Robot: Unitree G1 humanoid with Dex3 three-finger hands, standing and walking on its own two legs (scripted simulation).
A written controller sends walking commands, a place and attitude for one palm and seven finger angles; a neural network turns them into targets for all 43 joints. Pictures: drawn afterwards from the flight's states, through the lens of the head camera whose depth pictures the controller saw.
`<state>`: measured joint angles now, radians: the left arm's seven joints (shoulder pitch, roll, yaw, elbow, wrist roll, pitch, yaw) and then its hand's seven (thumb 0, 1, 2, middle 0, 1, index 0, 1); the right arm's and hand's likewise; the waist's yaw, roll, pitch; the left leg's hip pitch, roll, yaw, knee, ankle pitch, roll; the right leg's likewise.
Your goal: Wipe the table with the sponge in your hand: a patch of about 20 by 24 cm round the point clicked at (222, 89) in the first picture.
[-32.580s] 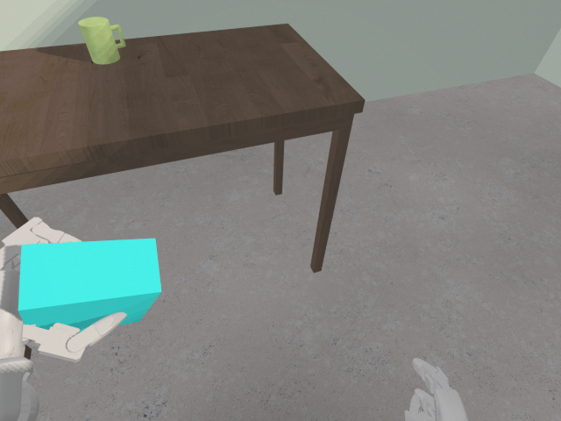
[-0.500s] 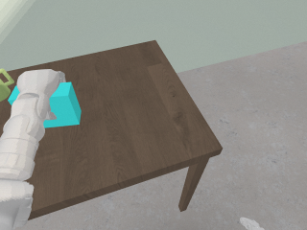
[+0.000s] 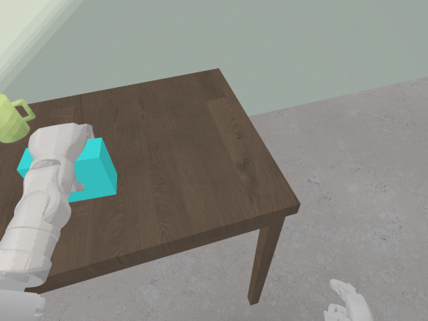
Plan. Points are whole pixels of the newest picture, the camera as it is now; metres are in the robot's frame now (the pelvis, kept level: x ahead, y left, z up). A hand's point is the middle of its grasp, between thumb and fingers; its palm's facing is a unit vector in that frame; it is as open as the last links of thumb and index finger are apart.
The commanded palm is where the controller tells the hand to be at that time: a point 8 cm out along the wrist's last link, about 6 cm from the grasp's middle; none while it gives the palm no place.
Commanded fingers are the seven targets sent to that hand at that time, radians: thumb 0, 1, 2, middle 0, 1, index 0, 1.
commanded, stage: wipe back along the first lane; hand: left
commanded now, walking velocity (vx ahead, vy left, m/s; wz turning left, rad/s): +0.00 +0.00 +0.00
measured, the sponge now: (77, 178) +0.34 +0.33 +0.07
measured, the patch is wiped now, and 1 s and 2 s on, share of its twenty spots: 1.00 1.00 1.00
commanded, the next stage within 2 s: lift the sponge slowly off the table in 1.00 s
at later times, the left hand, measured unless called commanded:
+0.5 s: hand (76, 175) +0.32 +0.31 +0.11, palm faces +0.02 +0.00 -1.00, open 9.8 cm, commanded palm +0.28 +0.30 +0.14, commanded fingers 0.00 0.10 1.30 -1.20 -1.60 -1.20 -1.60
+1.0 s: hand (71, 198) +0.27 +0.29 +0.11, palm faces +0.07 -0.04 -1.00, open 9.8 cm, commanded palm +0.23 +0.29 +0.14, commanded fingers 0.00 0.10 1.30 -1.20 -1.60 -1.20 -1.60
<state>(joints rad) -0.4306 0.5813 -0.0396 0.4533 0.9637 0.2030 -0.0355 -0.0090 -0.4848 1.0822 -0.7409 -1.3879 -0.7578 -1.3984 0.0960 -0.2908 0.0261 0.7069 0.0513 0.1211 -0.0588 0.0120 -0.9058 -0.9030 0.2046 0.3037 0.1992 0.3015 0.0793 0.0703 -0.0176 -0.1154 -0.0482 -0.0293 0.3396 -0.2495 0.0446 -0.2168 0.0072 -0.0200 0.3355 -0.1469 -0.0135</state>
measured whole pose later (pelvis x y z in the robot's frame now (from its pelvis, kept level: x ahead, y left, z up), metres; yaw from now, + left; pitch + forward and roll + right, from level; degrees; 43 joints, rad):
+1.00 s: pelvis +0.01 +0.00 +0.00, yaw -1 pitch -1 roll +0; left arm 0.02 0.53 -0.04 -0.11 0.91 0.40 -0.01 0.00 -0.47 1.08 -0.72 -1.41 -0.74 -1.42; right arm 0.02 -0.28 0.05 0.65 0.05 0.10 -0.04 0.01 -0.91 -0.90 0.20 0.30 0.20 0.30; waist 0.12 0.11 -0.01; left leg -0.07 -0.04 -0.01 0.40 -0.30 0.04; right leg -0.19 0.02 0.00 0.41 -0.20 -0.02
